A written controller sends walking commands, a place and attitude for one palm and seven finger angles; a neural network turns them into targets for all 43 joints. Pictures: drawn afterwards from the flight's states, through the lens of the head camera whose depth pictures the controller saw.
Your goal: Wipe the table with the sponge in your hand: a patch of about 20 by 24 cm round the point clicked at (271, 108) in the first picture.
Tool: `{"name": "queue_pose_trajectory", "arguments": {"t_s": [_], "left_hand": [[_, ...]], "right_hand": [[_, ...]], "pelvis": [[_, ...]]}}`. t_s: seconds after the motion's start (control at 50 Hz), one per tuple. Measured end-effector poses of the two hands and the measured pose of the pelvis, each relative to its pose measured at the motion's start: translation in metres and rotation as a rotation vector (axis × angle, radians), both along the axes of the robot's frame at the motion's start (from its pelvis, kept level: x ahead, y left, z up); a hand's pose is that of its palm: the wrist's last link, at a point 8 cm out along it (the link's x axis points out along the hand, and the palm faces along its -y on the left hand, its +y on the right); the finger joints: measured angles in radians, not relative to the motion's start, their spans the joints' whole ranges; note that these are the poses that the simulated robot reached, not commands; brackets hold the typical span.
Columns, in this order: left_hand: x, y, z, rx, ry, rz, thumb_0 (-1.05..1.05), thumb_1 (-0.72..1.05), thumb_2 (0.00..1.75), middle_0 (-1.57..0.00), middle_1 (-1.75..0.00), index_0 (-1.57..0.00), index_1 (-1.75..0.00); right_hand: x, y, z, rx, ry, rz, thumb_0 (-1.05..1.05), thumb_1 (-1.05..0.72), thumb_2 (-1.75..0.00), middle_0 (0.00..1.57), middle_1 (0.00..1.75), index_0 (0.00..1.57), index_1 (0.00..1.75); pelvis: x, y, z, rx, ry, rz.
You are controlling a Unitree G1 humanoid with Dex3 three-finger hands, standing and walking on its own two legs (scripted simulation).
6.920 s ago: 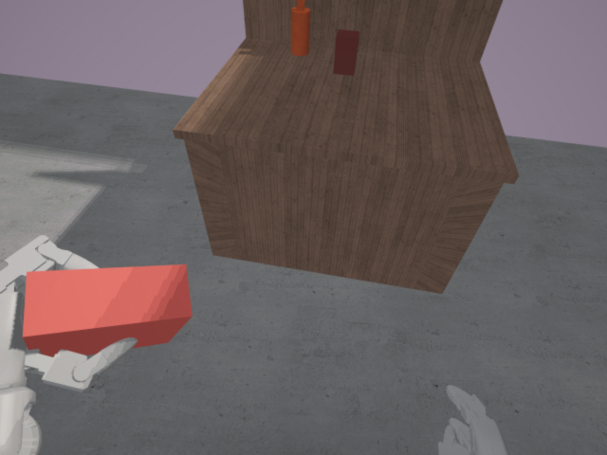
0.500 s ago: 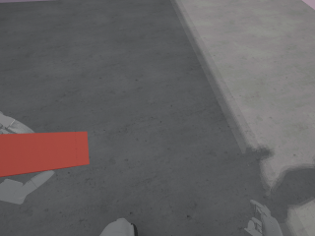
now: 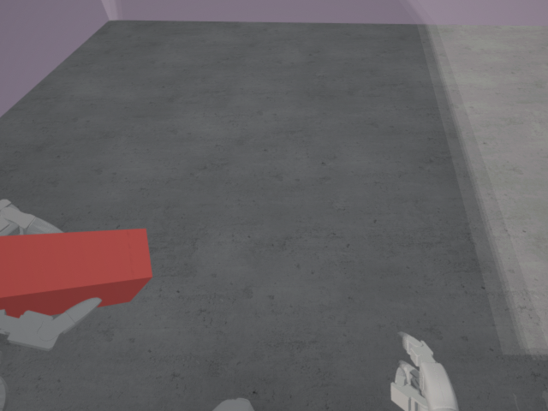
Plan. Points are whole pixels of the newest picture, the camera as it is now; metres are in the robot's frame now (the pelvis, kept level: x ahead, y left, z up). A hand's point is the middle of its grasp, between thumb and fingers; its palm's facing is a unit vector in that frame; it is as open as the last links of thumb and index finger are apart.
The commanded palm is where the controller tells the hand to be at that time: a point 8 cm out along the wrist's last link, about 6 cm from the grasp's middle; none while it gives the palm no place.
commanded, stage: turn to face it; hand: left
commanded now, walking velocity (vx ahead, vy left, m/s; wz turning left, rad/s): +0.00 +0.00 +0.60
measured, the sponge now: (96, 273) +0.22 +0.22 +0.16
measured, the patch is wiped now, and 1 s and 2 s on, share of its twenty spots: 0.00 0.00 0.00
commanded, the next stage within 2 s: none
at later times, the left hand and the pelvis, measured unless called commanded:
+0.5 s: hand out of the picture +0.08 +0.27 +0.17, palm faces +0.63 -0.66 -0.41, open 9.8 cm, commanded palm +0.02 +0.29 +0.19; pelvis -0.05 -0.02 +0.00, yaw +17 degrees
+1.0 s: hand out of the picture -0.08 +0.19 +0.17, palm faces +0.77 -0.46 -0.43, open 9.8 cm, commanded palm -0.15 +0.20 +0.19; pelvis -0.11 -0.12 +0.02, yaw +36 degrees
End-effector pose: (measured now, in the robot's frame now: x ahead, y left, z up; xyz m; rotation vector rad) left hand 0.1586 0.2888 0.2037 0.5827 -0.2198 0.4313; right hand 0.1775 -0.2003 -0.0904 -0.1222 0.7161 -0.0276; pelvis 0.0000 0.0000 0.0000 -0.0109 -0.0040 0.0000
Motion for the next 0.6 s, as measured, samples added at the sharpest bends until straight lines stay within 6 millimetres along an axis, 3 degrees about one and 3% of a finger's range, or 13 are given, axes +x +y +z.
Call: {"name": "queue_pose_trajectory", "arguments": {"t_s": [0.06, 0.12, 0.2, 0.28, 0.36, 0.46, 0.52, 0.6], "left_hand": [[-0.006, -0.017, -0.018, -0.109, 0.019, 0.047, -0.01, -0.46, 1.00, -0.77, -1.35, -0.77, -1.35], [-0.012, -0.034, -0.019, -0.147, 0.028, 0.031, -0.01, -0.46, 1.00, -0.77, -1.35, -0.77, -1.35], [-0.021, -0.045, -0.002, -0.076, 0.015, -0.007, -0.01, -0.46, 1.00, -0.77, -1.35, -0.77, -1.35], [-0.039, -0.038, 0.019, 0.019, -0.025, 0.021, -0.01, -0.46, 1.00, -0.77, -1.35, -0.77, -1.35], [-0.070, -0.020, 0.022, 0.049, -0.047, 0.100, -0.01, -0.46, 1.00, -0.77, -1.35, -0.77, -1.35], [-0.116, 0.003, -0.006, -0.022, -0.071, 0.186, -0.01, -0.46, 1.00, -0.77, -1.35, -0.77, -1.35], [-0.137, 0.006, -0.018, -0.055, -0.057, 0.216, -0.01, -0.46, 1.00, -0.77, -1.35, -0.77, -1.35], [-0.167, -0.002, -0.007, -0.054, -0.080, 0.242, -0.01, -0.46, 1.00, -0.77, -1.35, -0.77, -1.35]], "right_hand": [[0.002, -0.024, -0.002, -0.055, 0.023, 0.028, 0.02, -0.90, -0.90, 0.21, 0.30, 0.21, 0.30], [0.002, -0.045, 0.008, -0.103, 0.037, 0.027, 0.02, -0.90, -0.90, 0.21, 0.30, 0.21, 0.30], [0.005, -0.063, 0.023, -0.147, 0.020, 0.008, 0.02, -0.90, -0.90, 0.20, 0.30, 0.20, 0.30], [0.010, -0.067, 0.031, -0.176, 0.003, 0.030, 0.02, -0.90, -0.90, 0.20, 0.30, 0.20, 0.30], [0.011, -0.054, 0.030, -0.188, 0.004, 0.082, 0.02, -0.90, -0.90, 0.20, 0.30, 0.20, 0.30], [0.005, -0.020, 0.022, -0.187, -0.004, 0.157, 0.02, -0.90, -0.90, 0.20, 0.30, 0.20, 0.30], [-0.008, 0.007, 0.021, -0.147, 0.002, 0.232, 0.02, -0.90, -0.90, 0.20, 0.30, 0.20, 0.30], [-0.025, 0.038, 0.025, -0.082, 0.021, 0.356, 0.02, -0.90, -0.90, 0.20, 0.30, 0.20, 0.30]], "pelvis": [[-0.004, -0.013, 0.002, 0.021, -0.022, 0.061], [-0.006, -0.024, 0.009, 0.052, -0.022, 0.093], [-0.010, -0.035, 0.016, 0.070, -0.008, 0.142], [-0.017, -0.039, 0.017, 0.069, 0.016, 0.182], [-0.027, -0.034, 0.012, 0.058, 0.030, 0.224], [-0.046, -0.022, -0.003, 0.056, 0.011, 0.272], [-0.056, -0.025, 0.000, 0.038, -0.012, 0.323], [-0.069, -0.034, 0.009, -0.004, -0.021, 0.394]]}}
